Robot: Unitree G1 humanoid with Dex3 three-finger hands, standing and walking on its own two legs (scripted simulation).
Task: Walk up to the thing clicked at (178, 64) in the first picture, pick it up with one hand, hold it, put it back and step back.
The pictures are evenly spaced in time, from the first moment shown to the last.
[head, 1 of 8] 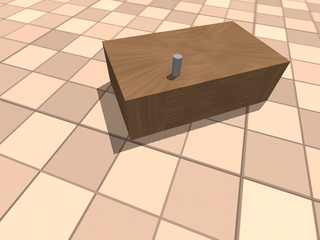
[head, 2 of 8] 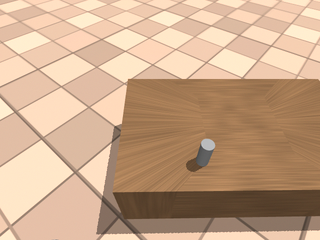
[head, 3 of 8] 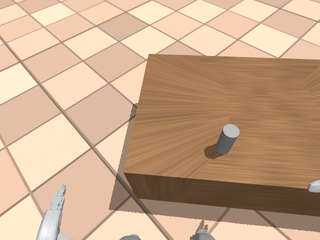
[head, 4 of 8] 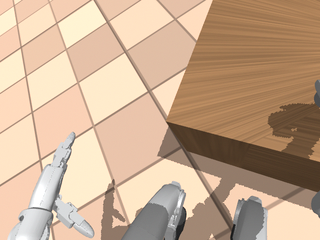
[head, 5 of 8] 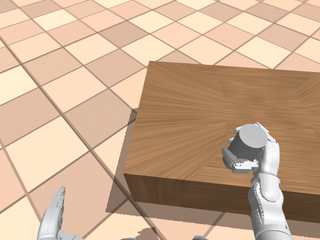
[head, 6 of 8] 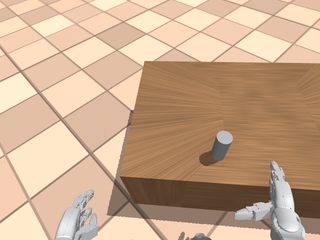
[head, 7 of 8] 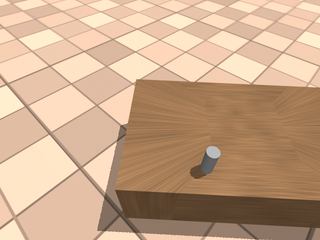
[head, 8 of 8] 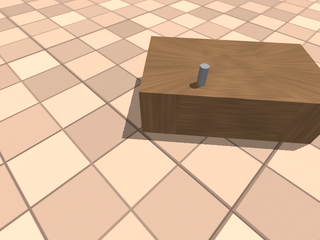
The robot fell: no
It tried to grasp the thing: yes
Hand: right
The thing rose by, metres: 0.30
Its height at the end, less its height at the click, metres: +0.00
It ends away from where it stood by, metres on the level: 0.02
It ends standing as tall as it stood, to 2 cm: yes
